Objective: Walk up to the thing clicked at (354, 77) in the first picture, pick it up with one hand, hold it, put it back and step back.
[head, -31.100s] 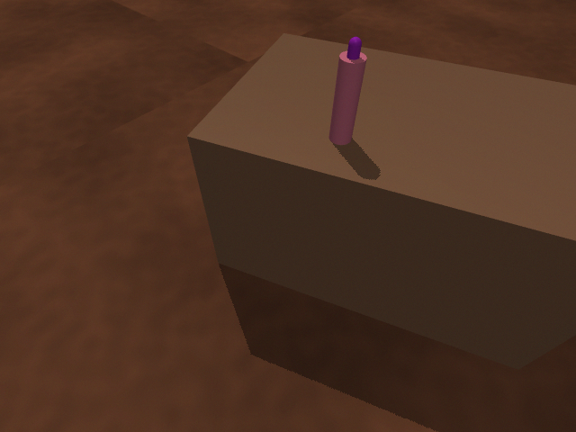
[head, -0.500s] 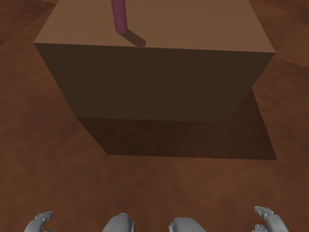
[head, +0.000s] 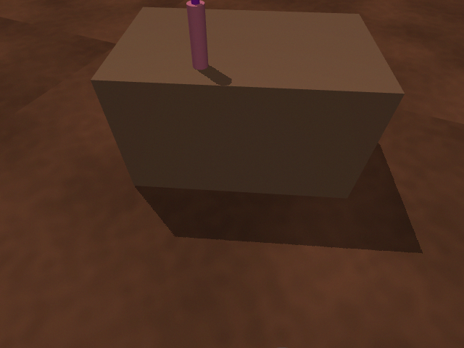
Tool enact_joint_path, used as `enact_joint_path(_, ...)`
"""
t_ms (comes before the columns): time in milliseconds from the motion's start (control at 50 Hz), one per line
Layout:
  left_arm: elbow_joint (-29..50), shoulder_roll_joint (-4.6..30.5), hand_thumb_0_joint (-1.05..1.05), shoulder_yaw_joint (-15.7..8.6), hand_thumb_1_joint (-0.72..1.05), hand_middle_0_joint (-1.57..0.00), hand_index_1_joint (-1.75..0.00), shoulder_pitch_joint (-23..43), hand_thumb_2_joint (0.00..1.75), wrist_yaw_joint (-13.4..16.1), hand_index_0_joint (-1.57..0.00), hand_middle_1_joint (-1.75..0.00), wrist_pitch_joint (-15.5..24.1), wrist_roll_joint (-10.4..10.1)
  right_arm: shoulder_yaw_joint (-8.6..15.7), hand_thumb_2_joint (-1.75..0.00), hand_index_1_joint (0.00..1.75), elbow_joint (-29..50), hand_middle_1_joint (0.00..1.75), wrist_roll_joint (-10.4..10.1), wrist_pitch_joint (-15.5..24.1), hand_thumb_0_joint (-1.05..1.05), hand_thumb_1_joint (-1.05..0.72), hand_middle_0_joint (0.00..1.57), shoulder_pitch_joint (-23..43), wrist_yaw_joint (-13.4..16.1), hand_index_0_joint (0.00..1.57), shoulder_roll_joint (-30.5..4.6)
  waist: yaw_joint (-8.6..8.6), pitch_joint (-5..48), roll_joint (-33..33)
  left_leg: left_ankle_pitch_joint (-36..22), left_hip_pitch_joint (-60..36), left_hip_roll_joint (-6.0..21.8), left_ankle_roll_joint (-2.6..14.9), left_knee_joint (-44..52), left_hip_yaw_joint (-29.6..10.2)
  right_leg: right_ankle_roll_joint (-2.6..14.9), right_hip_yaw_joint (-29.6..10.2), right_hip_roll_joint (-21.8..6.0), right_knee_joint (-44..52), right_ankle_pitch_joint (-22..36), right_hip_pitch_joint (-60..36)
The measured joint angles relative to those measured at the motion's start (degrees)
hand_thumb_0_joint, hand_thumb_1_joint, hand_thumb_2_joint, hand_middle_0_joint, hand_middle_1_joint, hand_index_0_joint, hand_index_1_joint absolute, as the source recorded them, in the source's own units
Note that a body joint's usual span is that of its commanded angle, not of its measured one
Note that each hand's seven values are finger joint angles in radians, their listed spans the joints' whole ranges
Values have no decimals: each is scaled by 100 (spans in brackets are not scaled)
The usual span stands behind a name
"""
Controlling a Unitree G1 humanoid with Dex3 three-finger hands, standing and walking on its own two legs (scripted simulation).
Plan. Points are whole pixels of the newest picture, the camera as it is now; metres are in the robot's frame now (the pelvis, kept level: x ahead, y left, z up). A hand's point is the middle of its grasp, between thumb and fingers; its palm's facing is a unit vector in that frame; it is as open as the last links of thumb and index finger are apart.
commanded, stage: step back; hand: left
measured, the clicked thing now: (197, 31) +1.12 +0.15 +0.02
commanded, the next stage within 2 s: stand in 0.72 s
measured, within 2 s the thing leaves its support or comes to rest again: neither
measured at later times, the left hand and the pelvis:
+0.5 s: hand out of the picture +0.10 +0.28 -0.15, palm faces +0.05 -0.94 -0.34, open 7.4 cm; pelvis +0.03 +0.01 +0.01, yaw +2 degrees
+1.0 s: hand out of the picture +0.11 +0.26 -0.14, palm faces +0.02 -0.94 -0.33, open 7.4 cm; pelvis +0.03 +0.01 +0.02, yaw +1 degrees
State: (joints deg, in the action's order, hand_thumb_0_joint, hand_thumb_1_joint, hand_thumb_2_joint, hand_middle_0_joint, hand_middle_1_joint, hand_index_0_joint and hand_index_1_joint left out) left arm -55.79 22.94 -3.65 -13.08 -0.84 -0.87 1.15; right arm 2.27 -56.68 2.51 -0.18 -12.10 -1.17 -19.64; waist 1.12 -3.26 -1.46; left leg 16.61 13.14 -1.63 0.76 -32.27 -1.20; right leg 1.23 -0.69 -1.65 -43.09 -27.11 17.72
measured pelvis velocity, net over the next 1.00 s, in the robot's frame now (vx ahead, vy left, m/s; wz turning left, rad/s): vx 0.03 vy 0.01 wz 0.02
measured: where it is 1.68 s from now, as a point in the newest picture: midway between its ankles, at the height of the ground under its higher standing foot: outside the picture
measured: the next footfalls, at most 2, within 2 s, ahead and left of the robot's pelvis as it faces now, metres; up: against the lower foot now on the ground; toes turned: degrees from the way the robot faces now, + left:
none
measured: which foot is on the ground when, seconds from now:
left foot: down 0.00-1.00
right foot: down 0.00-1.00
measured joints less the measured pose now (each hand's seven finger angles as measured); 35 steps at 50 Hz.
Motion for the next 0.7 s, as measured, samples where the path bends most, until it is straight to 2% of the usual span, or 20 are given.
enact_joint_path(40, -87, -6, 1, -11, 90, -20, -30, -16, 90, -18, -20, -30, 72, -7, -29, -90, 30, -5, 30, -10, 8, 1, -90, 20, 43, -20, 21, 33, -31, 39, 23, -6, 20, 87, -81, -27, -2, -1, 83, 42, 588, 371, -237)
enact_joint_path(80, -186, -92, 1, -16, 90, -20, -30, 29, 90, -2, -20, -30, 136, 26, -32, -90, 30, -27, 30, -47, -36, 1, -90, 20, 101, -21, 21, 10, -58, 11, 193, 63, 45, 245, -159, -170, -102, -8, 200, 189, 967, 1058, -422)
enact_joint_path(100, -210, -133, 1, -9, 90, -20, -30, 35, 90, -1, -20, -30, 165, 51, -29, -90, 30, -43, 30, -63, -61, 1, -90, 20, 97, -14, 21, 4, -57, 48, 250, 264, 92, 259, -145, -278, -190, 5, 250, 233, 1030, 1108, -451)
enact_joint_path(140, -223, -196, 1, 11, 90, -20, -30, 39, 90, -7, -20, -30, 217, 97, -10, -90, 30, -91, 30, -74, -94, 1, -90, 20, 91, 3, 21, -13, -6, 126, 242, 799, 265, 117, -107, -698, -333, 67, 271, 208, 1060, 1061, -438)
enact_joint_path(180, -215, -282, 1, 27, 90, -20, -30, 74, 90, 8, -20, -30, 263, 107, 18, -90, 30, -117, 30, -89, -78, 1, -90, 20, 86, 13, 21, -88, 42, 114, 257, 932, 422, 24, -82, -1062, -371, 75, 290, 152, 1149, 1082, -477)
enact_joint_path(220, -212, -344, 1, 43, 90, -20, -30, 110, 90, 12, -20, -30, 298, 111, 46, -90, 30, -142, 30, -93, -33, 1, -90, 20, 76, 17, 21, -170, 69, 88, 277, 938, 484, 50, -80, -1058, -321, 22, 317, 98, 1240, 1125, -518)
enact_joint_path(280, -229, -339, 1, 71, 90, -20, -30, 181, 90, -3, -20, -30, 261, 98, 90, -90, 30, -193, 30, -75, 44, 1, -90, 20, 55, 15, 21, -247, 46, 58, 237, 582, 277, 155, -79, -266, -130, -82, 365, -21, 1161, 1042, -514)
enact_joint_path(320, -240, -302, 1, 97, 90, -20, -30, 241, 90, 1, -20, -30, 210, 60, 130, -90, 30, -243, 30, -32, 86, 1, -90, 20, 88, 45, 21, -256, 17, -2, 158, -281, 135, 101, -109, 128, -67, -166, 344, -125, 931, 895, -458)
enact_joint_path(380, -327, -242, 1, 118, 90, -20, -30, 299, 90, 7, -20, -30, 134, -28, 84, -90, 30, -317, 30, -31, 88, 1, -90, 20, 173, 59, 21, -176, 5, 11, 75, -159, 126, 96, -85, 44, 9, -129, 206, -87, 887, 705, -466)
enact_joint_path(420, -398, -194, 1, 130, 90, -20, -30, 347, 90, 13, -20, -30, 133, -35, 25, -90, 30, -363, 30, -44, 68, 1, -90, 20, 237, 46, 21, -100, -10, 27, 61, -79, 85, 152, -95, 41, 5, -136, 198, -20, 1107, 932, -589)
enact_joint_path(500, -490, -169, 1, 147, 90, -20, -30, 476, 90, 34, -20, -30, 198, -55, -55, -90, 30, -419, 30, -87, 70, 1, -90, 20, 406, 58, 21, 22, -41, 33, 92, -62, -14, 224, -123, 144, -36, -197, 241, 52, 1413, 993, -788)
enact_joint_path(700, -513, -219, 1, 164, 90, -20, -30, 835, 90, 98, -20, -30, 195, -48, -39, -90, 30, -435, 30, -144, 59, 1, -90, 20, 848, 104, 21, 63, -36, 12, 165, -22, -141, 184, -91, 183, -11, -220, 221, 8, 1423, 935, -899)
